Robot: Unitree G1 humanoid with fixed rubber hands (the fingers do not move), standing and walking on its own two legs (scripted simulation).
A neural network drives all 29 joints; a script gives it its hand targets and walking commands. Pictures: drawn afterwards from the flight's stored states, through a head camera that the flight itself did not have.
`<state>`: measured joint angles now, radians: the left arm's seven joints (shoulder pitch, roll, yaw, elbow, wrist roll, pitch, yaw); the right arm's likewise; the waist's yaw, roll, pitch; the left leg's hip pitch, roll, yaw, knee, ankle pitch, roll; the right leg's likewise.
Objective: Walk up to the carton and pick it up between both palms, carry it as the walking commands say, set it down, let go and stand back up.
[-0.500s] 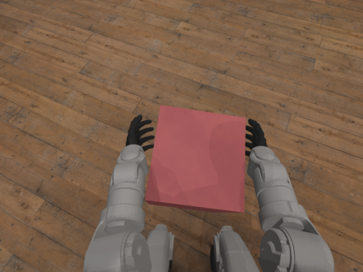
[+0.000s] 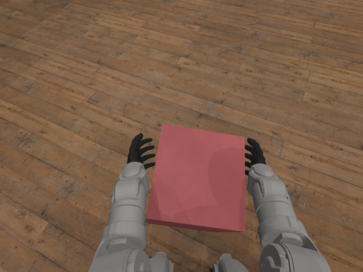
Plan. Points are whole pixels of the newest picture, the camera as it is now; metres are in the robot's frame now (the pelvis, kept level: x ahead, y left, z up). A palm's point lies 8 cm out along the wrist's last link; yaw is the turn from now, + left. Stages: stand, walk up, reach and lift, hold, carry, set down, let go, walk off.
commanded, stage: reach and lift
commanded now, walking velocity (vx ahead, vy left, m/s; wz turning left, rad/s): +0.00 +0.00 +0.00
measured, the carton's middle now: (191, 184) +0.34 +0.02 -0.11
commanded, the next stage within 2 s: none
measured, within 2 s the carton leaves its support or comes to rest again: neither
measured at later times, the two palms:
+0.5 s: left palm (129, 160) +0.33 +0.15 +0.06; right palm (267, 161) +0.34 -0.14 +0.05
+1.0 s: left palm (121, 154) +0.31 +0.15 +0.11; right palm (276, 154) +0.33 -0.14 +0.10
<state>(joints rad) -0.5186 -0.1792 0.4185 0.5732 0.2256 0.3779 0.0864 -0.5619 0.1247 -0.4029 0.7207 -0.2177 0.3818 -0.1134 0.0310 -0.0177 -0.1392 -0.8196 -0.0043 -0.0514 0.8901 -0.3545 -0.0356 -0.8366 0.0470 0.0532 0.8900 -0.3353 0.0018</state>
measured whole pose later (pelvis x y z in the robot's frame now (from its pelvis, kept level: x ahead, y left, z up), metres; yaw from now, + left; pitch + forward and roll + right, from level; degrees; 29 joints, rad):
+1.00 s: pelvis +0.02 +0.00 +0.05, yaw +0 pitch -5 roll +1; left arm -0.40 -0.19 0.34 0.43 0.23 0.69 0.08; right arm -0.47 0.13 -0.37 0.62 -0.22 0.66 -0.10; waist 0.03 -0.02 -0.06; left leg -0.14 0.00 -0.05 0.45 -0.21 -0.03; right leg -0.17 0.02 0.06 0.48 -0.22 0.00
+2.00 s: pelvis +0.01 +0.00 +0.05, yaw +0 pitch -7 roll +1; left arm -0.39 -0.19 0.31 0.41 0.24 0.71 0.07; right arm -0.41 0.13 -0.34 0.55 -0.22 0.71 -0.08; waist 0.02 -0.02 -0.04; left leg -0.10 0.00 -0.05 0.42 -0.19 -0.03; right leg -0.13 0.02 0.06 0.46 -0.20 0.00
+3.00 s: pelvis +0.05 -0.03 +0.05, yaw -1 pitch +3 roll +0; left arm -0.36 -0.18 0.16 -0.05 0.24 0.95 0.13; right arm -0.38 0.19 -0.21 0.01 -0.19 0.99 -0.14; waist 0.01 0.02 -0.08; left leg -0.28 0.05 -0.03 0.55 -0.31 -0.02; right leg -0.28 0.03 -0.01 0.50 -0.25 -0.02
